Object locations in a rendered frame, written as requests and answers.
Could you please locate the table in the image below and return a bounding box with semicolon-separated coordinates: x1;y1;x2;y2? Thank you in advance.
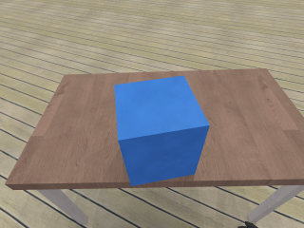
5;68;304;224

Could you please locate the carton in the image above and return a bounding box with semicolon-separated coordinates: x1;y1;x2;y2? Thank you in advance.
114;75;210;186

